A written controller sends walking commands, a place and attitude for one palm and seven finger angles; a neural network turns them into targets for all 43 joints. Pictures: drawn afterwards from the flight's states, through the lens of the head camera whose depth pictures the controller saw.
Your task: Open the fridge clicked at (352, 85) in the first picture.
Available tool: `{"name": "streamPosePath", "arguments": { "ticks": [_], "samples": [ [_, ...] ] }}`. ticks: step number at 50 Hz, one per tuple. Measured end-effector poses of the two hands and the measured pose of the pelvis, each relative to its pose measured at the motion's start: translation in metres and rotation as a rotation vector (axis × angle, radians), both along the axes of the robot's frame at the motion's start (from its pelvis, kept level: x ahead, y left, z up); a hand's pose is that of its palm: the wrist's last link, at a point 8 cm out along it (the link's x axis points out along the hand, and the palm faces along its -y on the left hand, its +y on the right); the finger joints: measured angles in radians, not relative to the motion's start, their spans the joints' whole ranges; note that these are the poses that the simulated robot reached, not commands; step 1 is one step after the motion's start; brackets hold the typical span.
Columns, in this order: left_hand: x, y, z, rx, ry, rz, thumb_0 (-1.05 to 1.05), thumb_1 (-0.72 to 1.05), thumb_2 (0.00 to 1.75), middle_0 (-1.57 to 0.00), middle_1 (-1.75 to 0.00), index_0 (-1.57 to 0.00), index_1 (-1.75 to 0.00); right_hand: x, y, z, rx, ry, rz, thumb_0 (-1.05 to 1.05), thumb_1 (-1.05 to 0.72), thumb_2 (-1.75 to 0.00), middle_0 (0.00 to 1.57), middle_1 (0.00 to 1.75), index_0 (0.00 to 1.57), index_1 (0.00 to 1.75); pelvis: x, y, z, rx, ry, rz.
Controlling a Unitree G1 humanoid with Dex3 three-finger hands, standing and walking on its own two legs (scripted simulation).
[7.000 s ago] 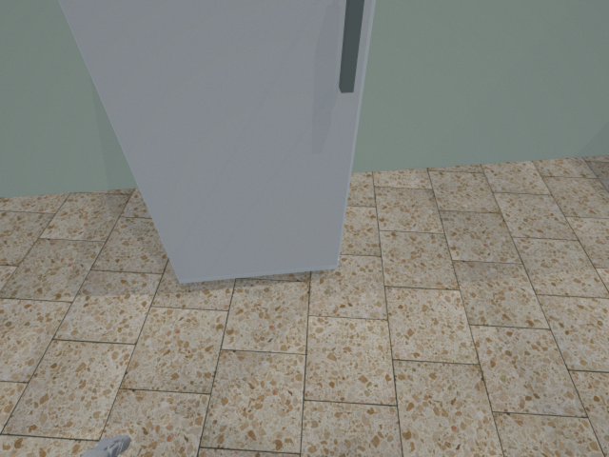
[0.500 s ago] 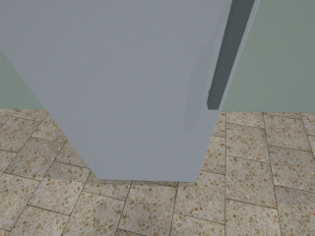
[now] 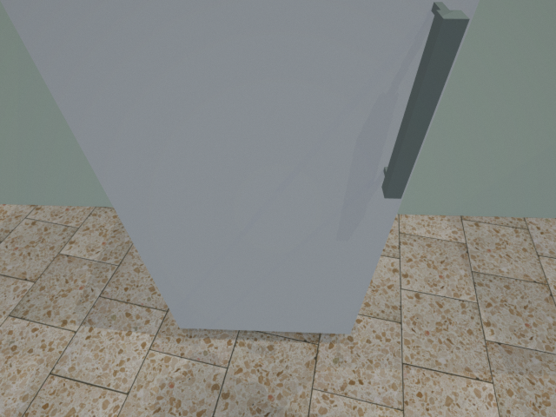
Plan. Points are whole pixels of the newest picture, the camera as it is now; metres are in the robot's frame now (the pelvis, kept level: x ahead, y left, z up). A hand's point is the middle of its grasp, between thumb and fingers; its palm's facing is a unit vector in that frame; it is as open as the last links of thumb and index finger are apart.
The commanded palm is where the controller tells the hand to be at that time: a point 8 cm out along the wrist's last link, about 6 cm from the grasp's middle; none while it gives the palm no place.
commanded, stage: come to a stop and stand still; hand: right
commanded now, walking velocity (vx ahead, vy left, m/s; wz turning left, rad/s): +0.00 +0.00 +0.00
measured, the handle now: (411, 114) +0.49 -0.16 +0.21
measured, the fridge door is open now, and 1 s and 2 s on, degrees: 0 0 0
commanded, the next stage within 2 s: look again from close up in 0.96 s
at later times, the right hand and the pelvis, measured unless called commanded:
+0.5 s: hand out of the picture +0.05 -0.24 -0.17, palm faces +0.02 +0.96 -0.28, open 7.3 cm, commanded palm none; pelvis -0.01 -0.03 -0.01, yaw +0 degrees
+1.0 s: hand out of the picture +0.00 -0.27 -0.16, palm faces -0.02 +0.95 -0.31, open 7.3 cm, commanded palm none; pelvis -0.02 -0.04 +0.00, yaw -1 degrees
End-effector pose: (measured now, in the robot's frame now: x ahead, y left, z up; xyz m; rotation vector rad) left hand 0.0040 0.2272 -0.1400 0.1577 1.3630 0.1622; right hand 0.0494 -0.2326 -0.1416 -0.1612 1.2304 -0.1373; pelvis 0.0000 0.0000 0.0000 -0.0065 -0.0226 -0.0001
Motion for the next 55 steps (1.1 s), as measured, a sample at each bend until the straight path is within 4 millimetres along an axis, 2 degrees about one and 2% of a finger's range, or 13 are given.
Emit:
{"name": "streamPosePath", "arguments": {
  "ticks": [6,12,18,24,30,36,47,55],
  "samples": [
    [-0.013,0.002,0.001,-0.001,0.036,0.002,0.0,0.9,0.9,-0.2,-0.3,-0.2,-0.3,-0.026,-0.003,-0.001,-0.01,0.078,0.001,0.0,-0.91,-0.89,0.2,0.3,0.2,0.3,-0.002,0.001,0.001,0.003,-0.003,-0.002],
    [-0.002,0.012,-0.003,0.035,-0.031,0.009,0.0,0.9,0.9,-0.2,-0.3,-0.2,-0.3,-0.041,-0.019,0.0,-0.051,0.091,-0.005,0.0,-0.91,-0.89,0.21,0.3,0.2,0.3,0.001,-0.006,-0.005,0.017,0.003,-0.017],
    [0.022,0.008,0.003,0.059,-0.116,-0.012,0.0,0.9,0.9,-0.2,-0.3,-0.2,-0.3,-0.029,-0.037,0.0,-0.064,0.037,-0.013,0.0,-0.91,-0.89,0.2,0.3,0.2,0.3,0.004,-0.017,-0.007,0.016,-0.014,-0.012],
    [0.047,0.0,0.009,0.064,-0.2,-0.046,0.0,0.9,0.9,-0.2,-0.3,-0.2,-0.3,-0.012,-0.053,0.007,-0.08,-0.045,0.003,0.0,-0.91,-0.89,0.2,0.3,0.2,0.3,-0.004,-0.027,-0.006,0.015,-0.031,-0.007],
    [0.059,-0.007,0.016,0.058,-0.252,-0.072,0.0,0.9,0.9,-0.2,-0.3,-0.2,-0.3,-0.008,-0.064,0.014,-0.092,-0.074,0.026,0.0,-0.91,-0.89,0.2,0.3,0.2,0.3,-0.014,-0.034,-0.004,0.013,-0.033,-0.003],
    [0.051,-0.008,0.017,0.059,-0.234,-0.08,0.0,0.9,0.9,-0.2,-0.3,-0.2,-0.3,-0.02,-0.074,0.016,-0.103,-0.051,0.033,0.0,-0.91,-0.89,0.2,0.3,0.2,0.3,-0.02,-0.04,-0.002,0.011,-0.028,-0.005],
    [0.015,0.004,0.014,0.084,-0.112,-0.058,0.0,0.9,0.9,-0.2,-0.3,-0.2,-0.3,-0.051,-0.085,0.015,-0.115,0.055,0.025,0.0,-0.91,-0.89,0.2,0.3,0.2,0.3,-0.025,-0.043,0.0,0.01,-0.019,-0.008],
    [0.006,0.011,0.014,0.093,-0.06,-0.046,0.0,0.9,0.9,-0.2,-0.3,-0.2,-0.3,-0.054,-0.086,0.014,-0.117,0.095,0.026,0.0,-0.91,-0.89,0.21,0.3,0.2,0.3,-0.021,-0.041,0.001,0.01,-0.013,-0.008]
  ]
}}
